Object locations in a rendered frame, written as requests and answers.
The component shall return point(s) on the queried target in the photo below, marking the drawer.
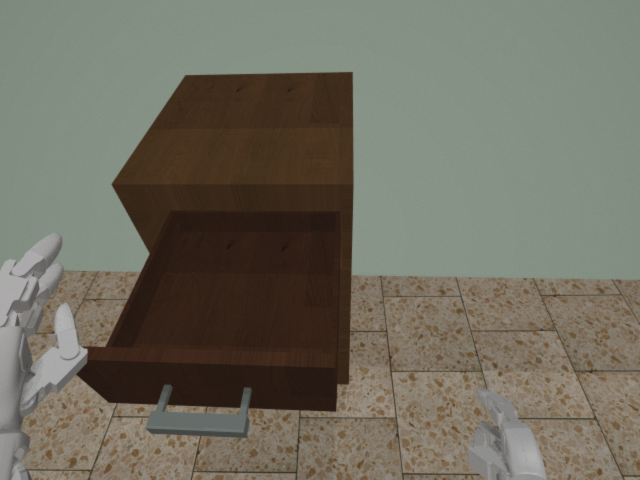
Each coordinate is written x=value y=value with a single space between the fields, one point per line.
x=227 y=300

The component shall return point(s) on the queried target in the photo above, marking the cabinet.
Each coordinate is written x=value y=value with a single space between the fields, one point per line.
x=250 y=142

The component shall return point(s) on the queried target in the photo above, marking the robot right hand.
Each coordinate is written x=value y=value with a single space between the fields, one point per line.
x=514 y=448

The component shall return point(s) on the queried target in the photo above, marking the handle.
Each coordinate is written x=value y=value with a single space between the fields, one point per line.
x=199 y=424

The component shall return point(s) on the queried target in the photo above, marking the robot left hand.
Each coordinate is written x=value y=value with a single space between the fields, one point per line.
x=24 y=288

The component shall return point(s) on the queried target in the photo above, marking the robot left forearm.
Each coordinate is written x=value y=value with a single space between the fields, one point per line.
x=14 y=445

